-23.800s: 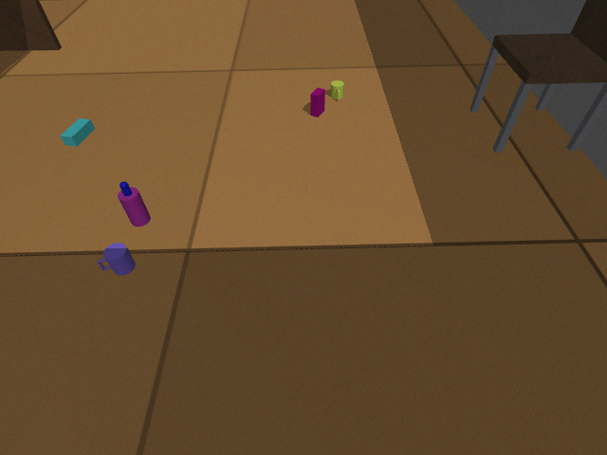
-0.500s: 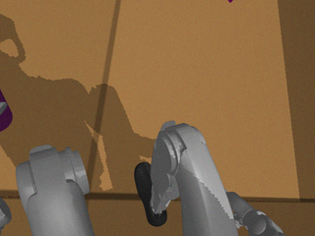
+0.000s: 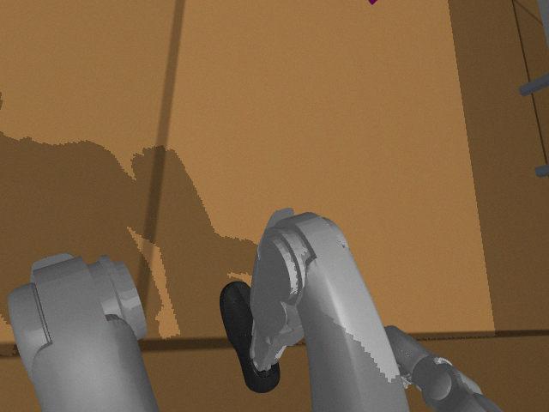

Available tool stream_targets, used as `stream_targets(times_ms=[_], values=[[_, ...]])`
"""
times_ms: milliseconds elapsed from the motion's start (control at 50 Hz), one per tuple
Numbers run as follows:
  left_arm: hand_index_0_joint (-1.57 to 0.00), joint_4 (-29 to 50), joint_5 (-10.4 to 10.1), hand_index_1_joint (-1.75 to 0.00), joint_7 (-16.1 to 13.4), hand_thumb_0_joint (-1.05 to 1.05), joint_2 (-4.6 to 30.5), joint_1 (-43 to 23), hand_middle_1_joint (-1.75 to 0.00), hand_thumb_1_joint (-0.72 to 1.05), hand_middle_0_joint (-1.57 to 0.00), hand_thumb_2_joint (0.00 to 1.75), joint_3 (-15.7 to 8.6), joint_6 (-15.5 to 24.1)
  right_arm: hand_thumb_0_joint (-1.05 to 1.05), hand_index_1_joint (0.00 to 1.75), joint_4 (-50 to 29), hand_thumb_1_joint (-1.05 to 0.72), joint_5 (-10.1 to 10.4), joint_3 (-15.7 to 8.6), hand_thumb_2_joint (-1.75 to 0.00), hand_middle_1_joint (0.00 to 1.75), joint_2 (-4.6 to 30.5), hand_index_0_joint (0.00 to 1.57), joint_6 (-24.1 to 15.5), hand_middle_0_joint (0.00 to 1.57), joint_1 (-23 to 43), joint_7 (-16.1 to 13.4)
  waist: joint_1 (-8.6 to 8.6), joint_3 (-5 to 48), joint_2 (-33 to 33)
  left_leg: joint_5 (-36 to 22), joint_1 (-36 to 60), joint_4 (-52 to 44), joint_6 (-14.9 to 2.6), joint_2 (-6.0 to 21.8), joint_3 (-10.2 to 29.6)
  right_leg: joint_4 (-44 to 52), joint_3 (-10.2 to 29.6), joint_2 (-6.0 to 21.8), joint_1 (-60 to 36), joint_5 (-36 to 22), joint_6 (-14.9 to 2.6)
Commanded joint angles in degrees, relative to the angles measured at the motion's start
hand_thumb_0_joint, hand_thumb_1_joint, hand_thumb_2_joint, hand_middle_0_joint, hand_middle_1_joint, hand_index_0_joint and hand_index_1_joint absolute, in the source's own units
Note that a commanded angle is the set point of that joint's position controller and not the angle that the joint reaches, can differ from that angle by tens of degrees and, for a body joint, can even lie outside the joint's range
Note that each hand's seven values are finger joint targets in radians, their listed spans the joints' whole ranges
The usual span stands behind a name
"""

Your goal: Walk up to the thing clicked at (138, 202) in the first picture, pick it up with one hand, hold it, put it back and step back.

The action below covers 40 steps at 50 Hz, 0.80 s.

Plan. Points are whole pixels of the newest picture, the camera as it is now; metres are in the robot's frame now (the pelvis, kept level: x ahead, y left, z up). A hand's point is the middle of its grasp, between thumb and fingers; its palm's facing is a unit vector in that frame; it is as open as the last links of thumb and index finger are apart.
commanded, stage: loosen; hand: left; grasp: from the side
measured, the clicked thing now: out of the picture +0.45 +0.31 -0.17
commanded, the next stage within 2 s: open in 0.08 s
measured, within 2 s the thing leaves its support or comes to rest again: rests again in 1.52 s
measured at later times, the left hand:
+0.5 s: hand out of the picture +0.45 +0.31 -0.15, palm faces +0.44 -0.90 +0.01, open 15.3 cm
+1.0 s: hand out of the picture +0.42 +0.38 -0.08, palm faces +0.43 -0.90 -0.05, open 17.6 cm
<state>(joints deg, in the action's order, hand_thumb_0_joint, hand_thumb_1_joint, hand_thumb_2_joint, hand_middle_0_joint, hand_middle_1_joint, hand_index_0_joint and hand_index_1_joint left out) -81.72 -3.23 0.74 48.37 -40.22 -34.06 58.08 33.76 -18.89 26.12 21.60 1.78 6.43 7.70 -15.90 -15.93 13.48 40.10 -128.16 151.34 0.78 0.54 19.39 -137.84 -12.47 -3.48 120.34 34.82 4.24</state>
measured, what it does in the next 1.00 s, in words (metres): stands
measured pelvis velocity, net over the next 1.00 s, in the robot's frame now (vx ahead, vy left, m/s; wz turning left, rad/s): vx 0.00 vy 0.00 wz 0.02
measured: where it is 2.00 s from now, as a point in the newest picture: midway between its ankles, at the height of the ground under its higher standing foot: (189, 392)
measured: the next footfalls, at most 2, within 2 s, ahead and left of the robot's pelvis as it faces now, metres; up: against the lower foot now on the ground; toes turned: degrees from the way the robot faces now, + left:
none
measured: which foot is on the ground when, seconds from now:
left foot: down 0.00-1.00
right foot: down 0.00-1.00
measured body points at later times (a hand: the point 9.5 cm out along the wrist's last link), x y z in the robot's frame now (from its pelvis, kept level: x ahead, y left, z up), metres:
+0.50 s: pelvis +0.00 +0.00 +0.00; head +0.23 +0.18 +0.34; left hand +0.42 +0.36 -0.15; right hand +0.15 -0.25 -0.04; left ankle +0.08 +0.12 -0.25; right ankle +0.14 -0.12 -0.25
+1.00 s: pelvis +0.00 +0.00 +0.02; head +0.20 +0.17 +0.39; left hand +0.39 +0.43 -0.07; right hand +0.16 -0.25 -0.04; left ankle +0.08 +0.12 -0.25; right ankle +0.14 -0.12 -0.25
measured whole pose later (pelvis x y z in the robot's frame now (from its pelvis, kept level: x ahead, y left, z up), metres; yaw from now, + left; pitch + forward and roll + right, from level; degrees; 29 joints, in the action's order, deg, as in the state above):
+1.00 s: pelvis +0.00 +0.00 +0.02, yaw +1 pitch +20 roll -16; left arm -66.5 -8.6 10.5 47.0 -36.2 -32.2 44.6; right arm 33.9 -12.8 20.4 20.6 4.5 0.6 5.7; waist -11.1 -7.3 8.3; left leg 40.2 -128.6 146.8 -0.4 1.0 16.5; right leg -134.6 -10.9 -2.5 120.5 36.1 3.6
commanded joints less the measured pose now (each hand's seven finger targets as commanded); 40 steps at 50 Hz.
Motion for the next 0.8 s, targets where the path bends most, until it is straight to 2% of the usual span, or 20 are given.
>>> stream_targets(times_ms=[0,20,40,100,120,160,200,240,300,320,340,420,460,500,560,580,680,720,740,780], values=[[-1.27,8.9,-1.0,-1.3,-0.3,0.0,11.7,-15.5,-1.31,0.09,-1.25,1.12,0.3,5.7,0.0,0.3,-0.7,-0.91,-0.4,-6.3,-0.9,0.3,19.9,0.2,0.8,0.2,-2.6,-0.9,-5.49,33.4,-30.4,-6.6,22.5,-18.7,0.58,3.5,-4.3,9.3,-6.5,-1.8,-16.2,-9.5,-4.4],[-1.22,8.6,-1.0,-1.22,-0.4,0.0,12.0,-15.1,-1.23,0.01,-1.18,1.04,-0.1,5.8,0.0,0.3,-0.7,-0.92,-0.5,-6.1,-0.89,0.3,19.9,0.2,0.8,0.2,-3.1,-0.8,-5.77,34.4,-30.7,-7.6,23.3,-18.7,0.69,3.6,-4.3,9.2,-6.6,-1.8,-17.2,-10.3,-4.32],[-1.14,9.9,-1.3,-1.14,-0.5,0.0,12.8,-16.6,-1.15,-0.03,-1.1,0.96,-0.2,6.2,0.0,0.3,-0.9,-0.92,-0.4,-5.9,-0.9,0.3,19.7,0.2,0.8,0.2,-2.6,-0.8,-5.15,34.3,-30.8,-6.8,22.6,-18.5,0.53,3.4,-4.7,9.6,-6.3,-2.0,-17.2,-9.6,-4.4],[-1.01,8.4,-1.9,-0.92,-0.2,0.0,11.4,-15.9,-0.95,-0.1,-0.97,0.72,0.2,6.2,0.0,0.3,-1.0,-0.92,-0.5,-5.9,-0.89,0.3,19.8,0.2,0.7,0.2,-2.4,-0.8,-5.72,33.6,-30.0,-5.6,22.3,-18.4,0.4,3.5,-4.5,9.8,-6.6,-2.0,-16.8,-9.0,-4.22],[-0.96,8.9,-1.4,-0.86,-0.3,0.0,12.4,-17.2,-0.89,-0.13,-0.93,0.64,0.6,6.5,0.0,0.3,-1.1,-0.92,-0.5,-5.9,-0.89,0.3,20.1,0.2,0.6,0.2,-2.0,-0.8,-5.92,32.8,-30.8,-4.3,22.2,-18.9,0.5,3.5,-4.3,9.7,-6.8,-2.0,-15.8,-7.8,-4.35],[-0.88,8.8,-1.2,-0.76,-0.3,0.0,11.5,-17.6,-0.79,-0.18,-0.85,0.54,1.4,6.6,0.0,0.3,-0.9,-0.92,-0.6,-5.9,-0.89,0.3,19.9,0.2,0.7,0.2,-1.9,-0.9,-6.17,32.2,-30.8,-4.1,22.7,-19.1,0.58,3.7,-3.9,9.5,-6.9,-2.0,-15.3,-7.7,-4.23],[-0.72,9.3,-1.0,-0.6,-0.3,0.0,12.5,-18.8,-0.63,-0.34,-0.69,0.44,1.9,6.7,0.0,0.3,-1.1,-0.92,-0.6,-5.7,-0.9,0.3,19.7,0.2,0.6,0.2,-1.4,-0.8,-6.01,32.1,-30.0,-2.9,21.1,-18.6,0.19,3.6,-4.4,10.1,-6.6,-2.2,-15.5,-6.9,-4.29],[-0.56,9.1,-0.8,-0.47,-0.3,0.0,11.8,-18.3,-0.48,-0.42,-0.54,0.31,2.2,6.8,0.0,0.3,-1.0,-0.92,-0.7,-5.7,-0.9,0.3,19.6,0.2,0.7,0.2,-1.7,-0.8,-6.17,32.7,-30.0,-4.1,22.0,-18.6,0.29,3.5,-4.3,10.0,-6.7,-2.1,-15.8,-7.8,-4.23],[-0.43,7.3,-0.5,-0.3,-0.4,0.0,11.3,-16.4,-0.31,-0.52,-0.42,0.17,2.2,6.5,0.0,0.3,-0.9,-0.92,-0.8,-5.7,-0.9,0.3,19.7,0.2,1.0,0.2,-1.9,-0.8,-5.66,32.9,-30.8,-6.0,23.6,-19.1,0.75,3.7,-3.8,9.3,-6.8,-2.1,-15.5,-9.1,-4.38],[-0.41,6.6,-0.3,-0.28,-0.5,0.0,10.8,-15.6,-0.29,-0.55,-0.4,0.15,2.4,6.2,0.0,0.3,-1.0,-0.92,-0.9,-5.7,-0.9,0.3,19.7,0.2,1.1,0.2,-2.2,-0.8,-5.75,33.2,-30.8,-6.7,24.3,-19.2,0.87,3.8,-3.8,9.4,-6.9,-2.0,-15.9,-9.5,-4.37],[-0.38,5.9,-0.4,-0.26,-0.5,0.0,10.4,-14.4,-0.26,-0.6,-0.38,0.12,2.3,5.8,0.0,0.3,-1.2,-0.92,-0.8,-5.7,-0.9,0.3,19.5,0.2,1.2,0.2,-1.7,-0.8,-5.03,32.1,-30.2,-6.1,23.1,-19.3,0.73,3.8,-3.9,9.6,-6.8,-2.1,-15.4,-9.0,-4.42],[-0.32,5.8,-0.2,-0.21,-0.7,0.0,11.5,-12.6,-0.21,-0.61,-0.32,0.1,1.4,5.0,0.0,0.3,-2.0,-0.93,-0.6,-5.6,-0.9,0.3,19.9,0.2,1.7,0.2,-1.3,-0.7,-4.12,31.7,-31.8,-6.1,24.2,-20.7,1.19,4.0,-3.3,9.2,-7.2,-2.0,-14.8,-8.5,-4.65],[-0.26,5.8,-0.3,-0.15,-0.5,0.0,9.9,-12.2,-0.15,-0.61,-0.26,0.06,2.0,4.7,0.0,0.3,-2.3,-0.93,-0.5,-5.8,-0.9,0.3,19.7,0.2,1.9,0.2,-0.9,-0.7,-4.44,31.4,-31.3,-6.1,24.0,-20.5,1.16,4.0,-3.3,9.1,-7.3,-2.1,-14.2,-8.6,-4.63],[-0.2,7.8,-0.8,-0.09,-0.8,0.0,11.4,-12.4,-0.09,-0.61,-0.2,0.02,0.7,4.9,0.0,0.3,-2.4,-0.93,-0.5,-5.7,-0.9,0.3,19.7,0.2,1.9,0.2,-1.2,-0.6,-4.01,32.2,-31.1,-6.4,23.1,-20.1,0.87,3.9,-3.7,9.4,-7.1,-2.2,-15.7,-8.9,-4.59],[-0.08,8.9,-1.6,-0.05,-0.7,0.0,10.7,-13.3,-0.05,-0.59,-0.08,0.05,0.6,5.2,0.0,0.3,-2.3,-0.9,-0.6,-5.6,-0.9,0.3,19.6,0.2,1.7,0.2,-1.5,-0.7,-5.13,33.3,-30.3,-8.7,23.6,-19.0,0.65,4.0,-3.8,9.5,-7.0,-2.3,-17.0,-11.0,-4.36],[-0.08,10.1,-1.6,-0.04,-0.5,0.0,12.3,-15.3,-0.04,-0.6,-0.08,0.04,0.5,5.6,0.0,0.3,-2.2,-0.9,-0.4,-5.5,-0.9,0.3,19.7,0.2,1.8,0.2,-1.5,-0.7,-5.32,33.0,-30.1,-7.3,22.4,-19.0,0.4,3.9,-3.8,9.7,-6.9,-2.4,-16.7,-9.9,-4.45],[-0.06,16.9,-0.9,-0.04,0.2,0.0,18.5,-16.1,-0.04,-0.54,-0.05,0.07,-3.7,5.5,0.0,0.3,-2.0,-0.9,-0.4,-6.4,-0.9,0.3,19.8,0.2,1.9,0.2,-2.1,-1.2,-2.9,36.0,-34.6,-7.3,25.1,-19.8,0.76,4.2,-4.8,9.6,-6.0,-2.2,-17.4,-9.4,-4.66],[-0.06,22.0,-0.7,-0.04,0.9,0.0,22.5,-15.6,-0.04,-0.56,-0.05,0.07,-6.1,4.6,0.0,0.3,-2.2,-0.9,-0.1,-7.0,-0.9,0.3,19.8,0.2,2.1,0.2,-3.0,-1.4,-0.59,40.3,-37.9,-8.1,27.5,-20.8,1.1,4.2,-5.6,9.7,-5.3,-2.1,-19.1,-9.6,-4.98],[-0.06,23.5,-0.7,-0.03,1.7,0.0,22.7,-14.6,-0.03,-0.56,-0.05,0.06,-6.5,3.6,0.0,0.3,-2.7,-0.9,0.3,-7.9,-0.9,0.3,19.9,0.2,2.3,0.2,-3.0,-1.5,0.08,41.7,-39.6,-8.4,29.1,-21.8,1.36,4.3,-5.6,9.6,-5.0,-1.9,-18.2,-9.3,-5.2],[-0.06,25.4,-1.2,-0.04,3.9,0.0,19.9,-11.6,-0.04,-0.55,-0.05,0.06,-5.3,0.7,0.0,0.3,-1.9,-0.91,1.0,-9.0,-0.9,0.3,19.2,0.2,2.9,0.2,-5.1,-1.9,0.94,44.2,-42.0,-10.0,31.2,-23.5,1.71,4.3,-5.9,9.6,-4.5,-1.6,-17.8,-10.1,-5.45]])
